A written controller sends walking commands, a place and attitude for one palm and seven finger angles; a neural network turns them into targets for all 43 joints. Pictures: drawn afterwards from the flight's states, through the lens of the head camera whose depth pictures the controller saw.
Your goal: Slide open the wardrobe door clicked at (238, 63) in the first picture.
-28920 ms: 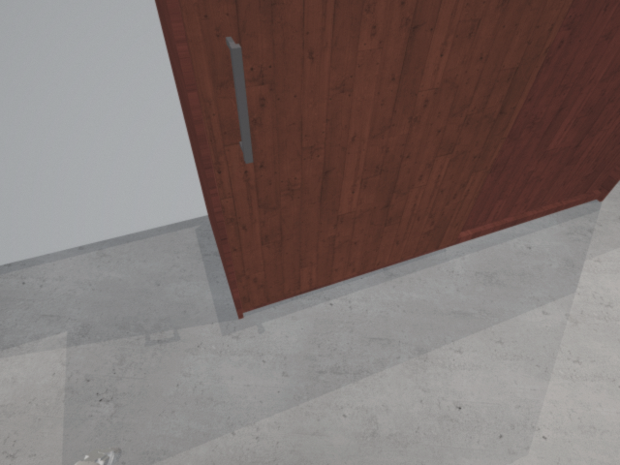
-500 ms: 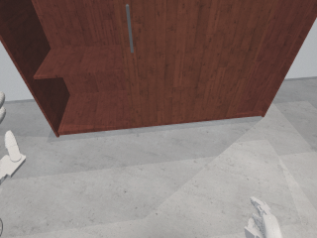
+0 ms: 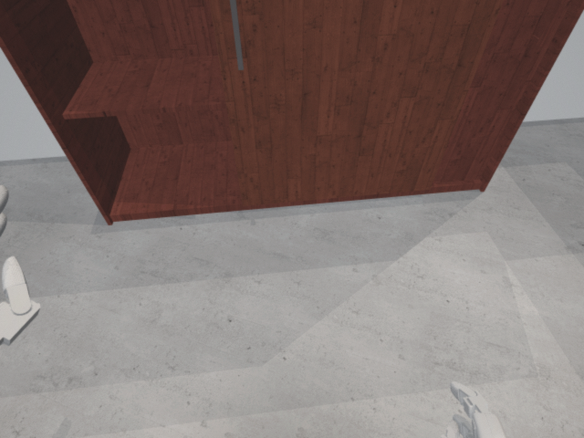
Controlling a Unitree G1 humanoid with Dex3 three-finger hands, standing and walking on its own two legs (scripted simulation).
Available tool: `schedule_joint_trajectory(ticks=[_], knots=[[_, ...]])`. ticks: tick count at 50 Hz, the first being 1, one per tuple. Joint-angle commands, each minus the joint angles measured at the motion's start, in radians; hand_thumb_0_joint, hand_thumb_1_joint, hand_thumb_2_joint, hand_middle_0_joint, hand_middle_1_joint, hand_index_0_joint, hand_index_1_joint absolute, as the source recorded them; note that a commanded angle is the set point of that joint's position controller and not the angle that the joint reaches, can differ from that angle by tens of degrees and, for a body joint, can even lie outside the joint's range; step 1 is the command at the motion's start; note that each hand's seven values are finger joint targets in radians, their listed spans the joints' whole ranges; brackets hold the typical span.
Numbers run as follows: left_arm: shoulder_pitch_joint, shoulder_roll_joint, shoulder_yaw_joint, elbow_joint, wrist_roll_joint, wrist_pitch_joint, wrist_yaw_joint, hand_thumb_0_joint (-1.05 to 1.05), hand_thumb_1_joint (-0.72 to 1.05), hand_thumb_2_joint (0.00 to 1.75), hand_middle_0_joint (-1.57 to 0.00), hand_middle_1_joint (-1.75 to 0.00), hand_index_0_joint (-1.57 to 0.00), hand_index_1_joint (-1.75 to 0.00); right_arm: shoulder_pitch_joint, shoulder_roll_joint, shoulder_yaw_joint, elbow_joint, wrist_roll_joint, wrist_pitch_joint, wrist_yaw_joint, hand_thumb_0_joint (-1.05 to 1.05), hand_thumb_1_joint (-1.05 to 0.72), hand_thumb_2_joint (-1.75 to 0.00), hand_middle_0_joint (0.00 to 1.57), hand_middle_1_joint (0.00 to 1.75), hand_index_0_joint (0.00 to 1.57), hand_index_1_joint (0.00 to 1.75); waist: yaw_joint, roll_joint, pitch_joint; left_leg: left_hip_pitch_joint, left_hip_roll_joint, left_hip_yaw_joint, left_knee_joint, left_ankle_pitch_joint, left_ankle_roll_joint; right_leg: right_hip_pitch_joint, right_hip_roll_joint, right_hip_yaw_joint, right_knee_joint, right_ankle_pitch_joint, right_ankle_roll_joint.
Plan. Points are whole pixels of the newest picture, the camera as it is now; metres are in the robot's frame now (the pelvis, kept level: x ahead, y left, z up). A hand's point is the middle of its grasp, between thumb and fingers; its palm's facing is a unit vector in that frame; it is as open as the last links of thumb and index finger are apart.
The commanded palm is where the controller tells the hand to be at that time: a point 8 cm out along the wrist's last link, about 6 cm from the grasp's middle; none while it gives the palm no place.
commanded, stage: stop stepping back and stand still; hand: left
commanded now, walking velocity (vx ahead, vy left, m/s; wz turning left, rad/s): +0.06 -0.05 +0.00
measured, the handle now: (236, 26) +1.18 +0.23 +0.08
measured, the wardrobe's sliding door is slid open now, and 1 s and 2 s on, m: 0.62 0.62 0.62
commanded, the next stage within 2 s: let the arm hang, fingers relaxed in 0.24 s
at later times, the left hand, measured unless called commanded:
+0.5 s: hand (99, 399) +0.18 +0.29 -0.07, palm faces +0.12 -0.89 -0.44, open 7.4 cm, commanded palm none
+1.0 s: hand out of the picture +0.07 +0.31 -0.16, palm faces -0.01 -0.93 -0.36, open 7.3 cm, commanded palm none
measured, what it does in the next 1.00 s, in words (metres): steps on the spot: left foot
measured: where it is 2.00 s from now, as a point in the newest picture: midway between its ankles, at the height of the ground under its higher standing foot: outside the picture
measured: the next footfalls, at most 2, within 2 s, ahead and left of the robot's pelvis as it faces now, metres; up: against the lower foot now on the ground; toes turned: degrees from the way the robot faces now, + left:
left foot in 0.04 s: +0.03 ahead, +0.14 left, +0.00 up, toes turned +5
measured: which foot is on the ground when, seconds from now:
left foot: up 0.00-0.02, down 0.04-1.00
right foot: down 0.00-1.00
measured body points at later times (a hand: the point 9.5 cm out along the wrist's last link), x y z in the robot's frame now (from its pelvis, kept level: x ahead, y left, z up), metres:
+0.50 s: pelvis +0.00 +0.03 -0.03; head +0.00 +0.01 +0.42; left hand +0.17 +0.33 -0.04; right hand +0.16 -0.22 -0.14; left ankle -0.01 +0.14 -0.75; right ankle +0.08 -0.07 -0.75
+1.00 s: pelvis +0.03 +0.05 +0.00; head +0.06 +0.05 +0.45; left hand +0.07 +0.35 -0.14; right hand +0.08 -0.24 -0.14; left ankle -0.01 +0.14 -0.75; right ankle +0.08 -0.07 -0.74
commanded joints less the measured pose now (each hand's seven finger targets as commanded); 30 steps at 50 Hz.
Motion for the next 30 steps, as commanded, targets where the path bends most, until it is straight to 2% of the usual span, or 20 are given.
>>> schedule_joint_trajectory(ticks=[1, 2, 3, 4, 7, 8, 9, 10, 11, 13, 14, 16, 17, 18, 19, 20, 22, 25, 27, 30], knots=[[0.003, 0.134, 0.127, -0.170, -0.008, -0.065, 0.021, 0.00, 0.90, 0.90, -0.20, -0.30, -0.20, -0.30, -0.088, -0.129, -0.041, -0.182, -0.005, -0.058, -0.003, 0.00, -0.90, -0.90, 0.20, 0.30, 0.20, 0.30, 0.007, 0.150, -0.078, 0.119, 0.172, -0.262, -0.361, -0.144, 0.115, -0.009, -0.055, 0.153, 0.087, -0.390, 0.061], [-0.016, 0.142, 0.135, -0.172, 0.000, -0.064, 0.023, 0.00, 0.90, 0.90, -0.20, -0.30, -0.20, -0.30, -0.105, -0.136, -0.039, -0.186, 0.006, -0.050, -0.001, 0.00, -0.90, -0.90, 0.20, 0.30, 0.20, 0.30, 0.009, 0.248, -0.026, 0.083, 0.319, -0.428, -0.431, -0.193, 0.167, -0.084, 0.009, 0.034, 0.263, -0.289, 0.094], [-0.040, 0.174, 0.160, -0.161, 0.007, -0.055, 0.023, 0.00, 0.90, 0.90, -0.20, -0.30, -0.20, -0.30, -0.126, -0.121, -0.042, -0.191, 0.006, -0.047, -0.003, 0.00, -0.90, -0.90, 0.20, 0.30, 0.20, 0.30, 0.007, 0.195, -0.003, -0.013, 0.355, -0.431, -0.442, -0.107, 0.191, -0.067, 0.018, 0.047, 0.408, -0.295, 0.104], [-0.045, 0.196, 0.190, -0.155, 0.004, -0.055, 0.020, 0.00, 0.90, 0.90, -0.20, -0.30, -0.20, -0.30, -0.124, -0.115, -0.052, -0.190, 0.010, -0.043, -0.005, 0.00, -0.90, -0.90, 0.20, 0.30, 0.20, 0.30, 0.026, 0.149, -0.036, -0.030, 0.332, -0.372, -0.401, -0.022, 0.172, -0.040, 0.011, 0.053, 0.439, -0.291, 0.107], [-0.017, 0.143, 0.129, -0.156, 0.009, -0.032, 0.002, 0.00, 0.90, 0.90, -0.20, -0.30, -0.20, -0.30, -0.122, -0.113, -0.029, -0.175, 0.022, -0.047, 0.006, 0.00, -0.90, -0.90, 0.20, 0.30, 0.20, 0.30, 0.018, 0.240, 0.022, -0.195, 0.201, -0.170, -0.294, -0.083, 0.087, 0.169, 0.000, 0.024, 0.127, -0.185, 0.097], [-0.061, 0.149, 0.120, -0.171, 0.015, -0.035, 0.004, 0.00, 0.90, 0.90, -0.20, -0.30, -0.20, -0.30, -0.125, -0.108, -0.024, -0.173, 0.023, -0.052, 0.007, 0.00, -0.90, -0.90, 0.20, 0.30, 0.20, 0.30, 0.015, 0.185, 0.034, -0.226, 0.159, -0.140, -0.226, -0.069, 0.063, 0.218, -0.019, 0.074, 0.043, -0.159, 0.088], [-0.120, 0.153, 0.106, -0.196, 0.021, -0.039, 0.003, 0.00, 0.90, 0.90, -0.20, -0.30, -0.20, -0.30, -0.131, -0.104, -0.027, -0.176, 0.016, -0.053, 0.008, 0.00, -0.90, -0.90, 0.20, 0.30, 0.20, 0.30, 0.008, 0.080, 0.067, -0.242, 0.097, -0.101, -0.115, -0.043, 0.033, 0.183, -0.098, 0.227, -0.045, -0.195, 0.050], [-0.145, 0.174, 0.113, -0.214, 0.019, -0.043, 0.003, 0.00, 0.90, 0.90, -0.20, -0.30, -0.20, -0.30, -0.130, -0.108, -0.033, -0.178, 0.012, -0.056, 0.014, 0.00, -0.90, -0.90, 0.20, 0.30, 0.20, 0.30, 0.002, -0.058, 0.039, -0.219, 0.051, -0.079, 0.011, -0.027, 0.004, 0.141, -0.215, 0.418, -0.127, -0.214, -0.007], [-0.160, 0.177, 0.111, -0.213, 0.015, -0.041, 0.004, 0.00, 0.90, 0.90, -0.20, -0.30, -0.20, -0.30, -0.114, -0.097, -0.035, -0.161, 0.016, -0.056, 0.019, 0.00, -0.90, -0.90, 0.20, 0.30, 0.20, 0.30, 0.010, -0.137, -0.055, -0.136, 0.027, -0.070, 0.120, -0.056, -0.008, 0.121, -0.286, 0.501, -0.199, -0.341, -0.035], [-0.149, 0.162, 0.096, -0.217, 0.012, -0.033, 0.007, 0.00, 0.90, 0.90, -0.20, -0.30, -0.20, -0.30, -0.107, -0.095, -0.038, -0.156, 0.017, -0.054, 0.014, 0.00, -0.90, -0.90, 0.20, 0.30, 0.20, 0.30, 0.022, -0.103, -0.055, -0.085, 0.036, -0.101, 0.183, -0.074, -0.008, 0.052, -0.284, 0.492, -0.248, -0.481, -0.045], [-0.138, 0.173, 0.109, -0.237, 0.010, -0.030, 0.010, 0.00, 0.90, 0.90, -0.20, -0.30, -0.20, -0.30, -0.118, -0.096, -0.032, -0.157, 0.015, -0.050, 0.015, 0.00, -0.90, -0.90, 0.20, 0.30, 0.20, 0.30, 0.021, -0.046, -0.052, -0.081, 0.047, -0.109, 0.144, -0.060, -0.005, 0.055, -0.281, 0.466, -0.217, -0.439, -0.052], [-0.101, 0.178, 0.124, -0.277, 0.011, -0.043, 0.022, 0.00, 0.90, 0.90, -0.20, -0.30, -0.20, -0.30, -0.104, -0.075, -0.012, -0.154, 0.007, -0.046, 0.012, 0.00, -0.90, -0.90, 0.20, 0.30, 0.20, 0.30, 0.012, -0.010, -0.106, 0.030, 0.036, -0.083, -0.036, 0.032, 0.003, 0.071, -0.227, 0.319, -0.131, -0.316, -0.033], [-0.198, -0.025, -0.283, 0.582, 0.110, 0.115, -0.114, 0.00, 0.90, 0.90, -0.20, -0.30, -0.20, -0.30, -0.020, -0.224, -0.078, 0.110, -0.013, -0.053, 0.109, 0.00, -0.90, -0.90, 0.20, 0.30, 0.20, 0.30, -0.074, 0.031, -0.046, -0.064, 0.092, -0.156, 0.031, 0.183, 0.012, -0.020, -0.214, 0.160, 0.092, 0.109, -0.018], [-0.172, 0.001, -0.264, 0.622, 0.087, 0.171, -0.143, 0.00, 0.90, 0.90, -0.20, -0.30, -0.20, -0.30, 0.018, -0.204, -0.071, 0.071, 0.006, 0.022, 0.107, 0.00, -0.90, -0.90, 0.20, 0.30, 0.20, 0.30, -0.058, 0.065, -0.092, -0.006, 0.093, -0.176, -0.031, 0.160, 0.006, -0.059, -0.156, 0.165, 0.093, -0.070, 0.007], [-0.160, -0.038, -0.278, 0.620, 0.082, 0.190, -0.149, 0.00, 0.90, 0.90, -0.20, -0.30, -0.20, -0.30, 0.010, -0.209, -0.068, 0.043, -0.001, 0.036, 0.103, 0.00, -0.90, -0.90, 0.20, 0.30, 0.20, 0.30, -0.052, 0.115, -0.061, -0.082, 0.172, -0.288, -0.122, 0.146, 0.044, -0.082, -0.085, 0.121, 0.165, -0.203, 0.048], [-0.177, -0.049, -0.291, 0.657, 0.071, 0.193, -0.155, 0.00, 0.90, 0.90, -0.20, -0.30, -0.20, -0.30, -0.058, -0.224, -0.059, 0.029, -0.009, 0.046, 0.100, 0.00, -0.90, -0.90, 0.20, 0.30, 0.20, 0.30, -0.013, 0.153, -0.046, -0.218, 0.230, -0.347, -0.200, 0.044, 0.086, -0.072, -0.046, 0.082, 0.271, -0.282, 0.063], [-0.262, -0.015, -0.302, 0.742, 0.071, 0.194, -0.165, 0.00, 0.90, 0.90, -0.20, -0.30, -0.20, -0.30, -0.111, -0.235, -0.044, 0.014, -0.026, 0.059, 0.095, 0.00, -0.90, -0.90, 0.20, 0.30, 0.20, 0.30, 0.001, 0.049, -0.016, -0.348, 0.217, -0.356, -0.251, -0.027, 0.095, 0.037, -0.020, 0.088, 0.285, -0.238, 0.067], [-0.310, 0.025, -0.320, 0.916, 0.075, 0.184, -0.161, 0.00, 0.90, 0.90, -0.20, -0.30, -0.20, -0.30, -0.094, -0.233, -0.034, 0.047, -0.027, 0.072, 0.083, 0.00, -0.90, -0.90, 0.20, 0.30, 0.20, 0.30, 0.021, -0.092, -0.096, -0.199, 0.120, -0.232, -0.139, 0.299, 0.045, 0.132, -0.074, 0.156, 0.150, 0.088, 0.041], [-0.357, 0.041, -0.344, 1.028, 0.069, 0.188, -0.157, 0.00, 0.90, 0.90, -0.20, -0.30, -0.20, -0.30, -0.062, -0.218, -0.029, 0.079, -0.018, 0.095, 0.081, 0.00, -0.90, -0.90, 0.20, 0.30, 0.20, 0.30, -0.011, -0.058, -0.103, -0.087, 0.066, -0.179, -0.131, 0.162, 0.021, 0.087, -0.139, 0.238, 0.052, 0.016, 0.000], [-0.409, 0.051, -0.360, 1.160, 0.064, 0.189, -0.155, 0.00, 0.90, 0.90, -0.20, -0.30, -0.20, -0.30, -0.063, -0.205, -0.018, 0.133, -0.022, 0.109, 0.078, 0.00, -0.90, -0.90, 0.20, 0.30, 0.20, 0.30, -0.014, 0.064, -0.071, -0.026, 0.073, -0.177, -0.198, 0.119, 0.025, 0.070, -0.116, 0.247, -0.014, -0.091, 0.009]])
